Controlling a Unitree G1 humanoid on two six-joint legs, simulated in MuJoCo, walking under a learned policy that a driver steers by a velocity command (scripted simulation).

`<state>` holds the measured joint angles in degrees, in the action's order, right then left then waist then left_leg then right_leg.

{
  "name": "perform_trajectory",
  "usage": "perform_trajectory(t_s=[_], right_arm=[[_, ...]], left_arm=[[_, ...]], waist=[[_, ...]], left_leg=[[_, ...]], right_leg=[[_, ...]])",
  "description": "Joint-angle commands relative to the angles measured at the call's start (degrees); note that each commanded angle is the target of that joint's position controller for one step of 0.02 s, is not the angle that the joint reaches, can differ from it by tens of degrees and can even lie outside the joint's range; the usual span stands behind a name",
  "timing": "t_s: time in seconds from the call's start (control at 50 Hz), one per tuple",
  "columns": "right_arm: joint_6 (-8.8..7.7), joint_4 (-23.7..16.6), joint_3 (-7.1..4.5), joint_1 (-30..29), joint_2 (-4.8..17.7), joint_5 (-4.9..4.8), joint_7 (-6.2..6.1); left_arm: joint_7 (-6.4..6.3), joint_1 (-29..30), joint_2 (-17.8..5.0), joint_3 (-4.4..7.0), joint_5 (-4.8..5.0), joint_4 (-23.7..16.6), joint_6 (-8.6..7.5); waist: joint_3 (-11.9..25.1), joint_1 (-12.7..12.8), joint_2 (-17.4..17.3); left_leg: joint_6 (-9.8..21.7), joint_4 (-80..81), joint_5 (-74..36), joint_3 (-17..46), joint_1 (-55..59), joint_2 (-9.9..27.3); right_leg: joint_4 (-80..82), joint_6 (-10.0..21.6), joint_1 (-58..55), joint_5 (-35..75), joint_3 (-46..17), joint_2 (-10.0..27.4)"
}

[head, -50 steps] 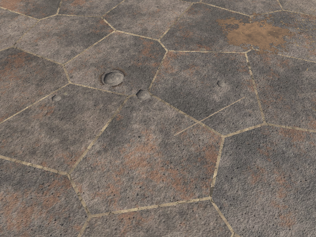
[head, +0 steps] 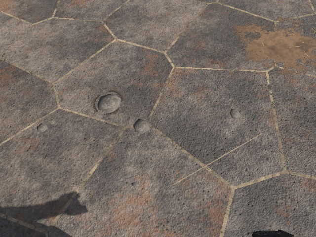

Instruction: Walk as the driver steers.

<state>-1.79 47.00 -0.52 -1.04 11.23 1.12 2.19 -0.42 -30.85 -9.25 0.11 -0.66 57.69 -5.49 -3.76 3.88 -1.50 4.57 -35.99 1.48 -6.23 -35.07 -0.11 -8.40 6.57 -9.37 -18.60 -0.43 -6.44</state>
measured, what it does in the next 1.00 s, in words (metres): walks ahead: left foot, then right foot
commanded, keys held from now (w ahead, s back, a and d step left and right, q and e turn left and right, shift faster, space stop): w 1.00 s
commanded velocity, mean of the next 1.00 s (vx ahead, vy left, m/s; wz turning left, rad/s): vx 0.50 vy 0.00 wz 0.00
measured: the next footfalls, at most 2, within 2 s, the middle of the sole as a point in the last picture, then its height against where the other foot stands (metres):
left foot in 0.08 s outside the picture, level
right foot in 0.62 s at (207, 220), level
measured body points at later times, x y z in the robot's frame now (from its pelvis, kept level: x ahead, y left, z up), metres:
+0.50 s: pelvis +0.27 +0.00 +0.01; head +0.30 +0.00 +0.46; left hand +0.45 +0.22 -0.11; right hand +0.18 -0.23 -0.13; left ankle +0.18 +0.06 -0.73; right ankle +0.45 -0.14 -0.68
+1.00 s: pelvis +0.54 -0.05 +0.01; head +0.56 -0.06 +0.46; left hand +0.46 +0.18 -0.13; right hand +0.68 -0.28 -0.12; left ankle +0.69 +0.10 -0.67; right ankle +0.48 -0.11 -0.73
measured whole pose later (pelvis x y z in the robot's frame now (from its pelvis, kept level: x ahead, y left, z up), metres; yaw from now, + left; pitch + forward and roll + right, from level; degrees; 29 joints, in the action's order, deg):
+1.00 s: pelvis +0.54 -0.05 +0.01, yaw +0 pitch +0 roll -1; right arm -1.9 52.7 -2.1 5.8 12.2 1.5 1.7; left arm 0.2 -27.0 -10.0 1.6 -0.6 61.2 -5.5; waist -2.1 2.4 -2.1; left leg 1.8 -45.7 2.7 -1.4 -36.5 6.0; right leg -11.1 5.4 -0.6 -11.9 4.8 -5.3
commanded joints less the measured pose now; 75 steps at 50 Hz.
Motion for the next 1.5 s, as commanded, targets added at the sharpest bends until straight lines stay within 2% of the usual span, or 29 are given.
perform_trajectory(t_s=[0.02,0.06,0.08,0.1,0.12,0.14,0.18,0.22,0.28,0.4,0.52,0.58,0.62,0.64,0.66,0.68,0.72,0.76,0.88,1.08,1.14,1.18,1.2,1.22,1.24,1.28,1.32,1.38,1.5], right_arm=[[-1.04,-1.98,-1.44,1.68,5.85,-0.16,-1.07],[-1.76,3.06,-2.74,16.5,7.96,-0.18,-2.11],[-2.07,5.15,-3.75,25.28,10.38,0.9,-2.87],[-2.06,5.45,-4.77,29.31,14.76,2.11,-3.03],[-1.52,5.79,-4.76,26.16,13.31,0.47,-2.17],[-1.5,4.8,-4.15,19.62,9.98,-0.98,-1.76],[-2.53,4.8,-2.87,14.96,4.9,-0.56,-1.33],[-3.63,6.82,-2.12,16.88,3.38,-0.4,-1.74],[-4.7,9.17,-2.46,21.14,5.77,-0.72,-1.73],[-4.46,11.27,-1.89,28.25,6.04,-0.89,-1.76],[-3.91,13.4,-1.66,33.54,6.81,0.18,-2.8],[-3.72,13.63,-1.95,31.24,7.96,0.42,-3.34],[-3.52,13.46,-1.97,29.37,8.34,-0.05,-3.2],[-3.77,11.35,-1.34,28.72,6.57,-0.63,-3.05],[-3.63,11.11,-0.53,35.93,1.08,-2.69,-2.49],[-3.42,11.52,-2.21,31.5,7.38,-0.94,-2.78],[-3.82,9.07,-2.28,24.06,5.83,-0.65,-2.32],[-2.39,9.28,-2.2,24.42,3.81,0.72,-1.68],[-0.41,5.95,-2.34,15.0,3.23,0.99,-0.48],[-1.13,-0.23,-1.44,-3.07,3.44,0.06,-0.61],[-1.94,0.0,-1.97,-0.21,4.24,0.05,-0.96],[-2.81,4.87,-3.24,14.16,5.87,0.38,-1.84],[-3.35,7.59,-4.48,24.61,9.39,1.66,-2.51],[-3.25,8.1,-6.07,30.65,15.48,2.73,-2.65],[-2.36,7.98,-5.85,27.12,13.77,0.35,-2.01],[-2.61,6.46,-4.13,16.42,7.33,-0.63,-1.5],[-3.36,7.55,-2.97,15.04,3.63,-0.65,-1.8],[-4.5,9.83,-2.91,19.76,4.63,-0.62,-2.11],[-4.38,11.54,-2.5,26.36,5.25,-0.58,-2.23]], left_arm=[[-0.98,-0.63,-9.34,1.66,-0.29,-0.76,-0.57],[-1.13,1.58,-10.98,2.07,-0.55,-0.65,0.09],[-0.71,3.14,-10.39,1.8,-0.18,-1.75,-0.01],[-0.27,-0.02,-5.03,0.84,0.34,-3.12,-0.06],[0.01,-3.56,-7.2,1.76,0.39,-2.22,0.33],[-0.03,2.57,-9.79,2.31,-0.56,-3.7,0.38],[0.59,7.74,-8.35,2.4,-0.84,-4.66,0.42],[1.32,6.25,-5.57,1.93,-1.62,-4.13,1.81],[1.97,10.72,-5.14,1.96,-1.61,-5.83,2.78],[2.28,26.55,-5.12,1.44,-0.68,-10.65,2.99],[2.1,35.72,-5.76,1.25,-0.54,-13.55,2.57],[1.66,31.49,-6.94,1.9,-0.6,-12.76,1.78],[0.65,14.89,-9.5,3.44,-1.25,-7.14,0.79],[-0.09,4.2,-14.2,4.82,-2.76,-5.02,0.34],[0.2,2.02,-18.45,6.02,-2.86,-4.35,0.8],[0.81,5.89,-14.54,5.46,-0.62,-4.6,1.45],[1.27,15.12,-9.05,4.0,-0.28,-5.46,0.85],[0.94,15.5,-5.78,2.98,-0.13,-3.93,0.17],[0.63,7.76,-7.8,2.99,0.15,-0.15,-0.92],[-0.34,-1.39,-8.19,2.48,-0.68,3.35,-0.36],[-0.84,0.45,-9.16,2.81,-1.01,3.66,-0.12],[-0.71,2.36,-9.75,2.95,-0.71,3.59,0.18],[-0.53,3.0,-8.69,2.49,-0.18,2.28,0.05],[0.13,-2.47,-3.14,1.41,2.11,0.79,0.07],[0.11,-0.76,-7.88,2.9,0.52,1.45,0.19],[0.5,7.67,-7.29,3.12,-0.21,-0.94,0.07],[0.93,7.63,-5.24,3.05,-1.33,-0.71,1.26],[1.76,8.54,-4.15,3.1,-1.66,-1.15,2.82],[2.08,23.53,-4.88,2.89,-0.93,-6.33,3.35]], waist=[[0.89,-4.94,6.46],[7.6,-11.22,6.5],[12.53,-14.97,4.19],[17.84,-12.41,-5.93],[17.75,-9.38,-7.02],[7.57,-7.34,-1.22],[-0.37,-4.17,3.02],[-0.27,-1.59,1.79],[-1.2,-1.43,0.31],[-2.33,-5.63,-1.22],[-2.69,-8.25,-2.46],[-0.91,-4.86,-3.16],[7.51,2.14,-1.66],[14.98,5.68,3.01],[21.8,2.45,16.08],[16.89,1.91,5.82],[4.89,-2.0,2.86],[2.62,-5.1,4.23],[-0.75,-5.15,4.62],[-3.32,-0.65,5.34],[-1.91,-3.08,5.52],[5.37,-9.07,4.29],[11.7,-12.68,1.64],[19.72,-11.25,-10.58],[19.01,-10.21,-5.58],[4.58,-6.04,-0.26],[1.22,-2.61,-1.4],[1.27,-1.47,-1.54],[-2.05,-4.28,-1.42]], left_leg=[[2.96,2.73,3.47,-1.31,10.53,-3.91],[5.38,7.73,4.37,0.15,25.61,-4.68],[8.07,8.86,8.59,7.64,39.31,2.49],[13.42,9.87,12.75,29.84,51.36,18.3],[19.49,18.86,19.08,48.84,52.3,23.4],[17.02,22.56,24.6,40.54,43.07,20.83],[13.16,26.93,16.06,29.2,28.91,16.07],[10.54,28.35,7.75,21.78,23.35,12.59],[9.96,30.11,1.0,16.16,22.43,10.8],[5.9,29.77,-9.96,10.34,27.94,7.79],[6.75,25.42,-17.78,10.64,40.62,11.15],[5.74,18.37,-32.27,9.39,42.37,12.33],[3.84,0.49,-35.5,6.57,36.78,9.51],[2.8,-16.05,-16.4,4.65,24.3,6.84],[0.33,-36.77,26.89,2.21,4.17,-4.07],[1.37,-40.2,26.04,9.55,-0.97,-1.39],[1.28,-35.43,16.71,9.19,-0.24,2.77],[0.16,-30.82,14.72,8.66,4.73,4.67],[-2.37,-22.03,6.42,5.43,-1.31,6.2],[-1.03,0.27,0.95,2.13,-2.3,3.44],[1.53,4.23,7.2,1.02,4.58,0.95],[3.99,9.35,6.43,-0.59,22.65,-2.57],[6.77,9.67,8.83,7.75,38.19,5.03],[14.46,14.03,14.83,35.46,54.75,22.76],[15.16,20.49,15.78,45.04,51.44,23.57],[11.31,23.98,14.26,28.68,34.94,18.8],[7.46,26.74,7.48,19.65,26.06,13.62],[7.47,27.99,-0.77,14.55,24.63,11.7],[6.8,30.19,-5.21,10.71,29.01,9.99]], right_leg=[[-9.83,-0.38,2.69,68.25,-3.26,16.87],[-27.34,-0.63,4.54,68.8,-2.65,16.23],[-41.09,-0.25,14.58,53.27,-1.86,14.4],[-62.06,-1.19,30.36,9.36,2.19,6.03],[-72.92,-1.01,43.37,-10.34,-1.94,0.89],[-70.62,-0.12,47.15,-3.77,-3.75,5.71],[-64.32,-0.49,42.96,1.45,-3.27,9.04],[-59.67,-1.95,37.82,2.4,-2.78,10.71],[-54.62,-3.46,40.83,6.44,-0.46,12.12],[-36.85,-5.16,45.33,19.38,3.49,11.93],[-26.99,-3.65,46.69,16.58,4.53,9.39],[-22.58,-0.96,37.91,9.49,5.37,6.51],[-17.5,2.05,16.9,11.25,5.43,4.69],[-17.52,5.28,1.18,7.07,-7.54,16.94],[-11.67,14.02,-12.35,5.02,-35.02,32.11],[-8.37,12.13,-7.1,2.15,-35.56,28.8],[-4.59,8.73,8.16,10.86,-20.69,24.33],[-2.29,5.71,15.68,16.59,-12.65,19.91],[1.7,5.31,17.02,22.61,-5.94,17.21],[-0.8,4.96,4.55,32.65,-2.91,18.87],[-7.17,3.93,2.12,45.88,-1.49,19.7],[-23.3,2.08,5.32,54.5,1.19,17.07],[-37.62,0.96,16.3,40.98,2.58,14.8],[-61.1,-2.07,36.98,5.42,6.63,4.81],[-67.55,-1.14,43.29,-10.01,-1.25,3.39],[-64.28,-0.85,45.06,-0.56,-2.14,9.15],[-58.28,-1.83,39.6,2.53,-1.68,11.67],[-55.34,-3.27,39.16,5.17,-0.06,11.98],[-40.71,-5.49,47.62,15.9,2.33,13.01]])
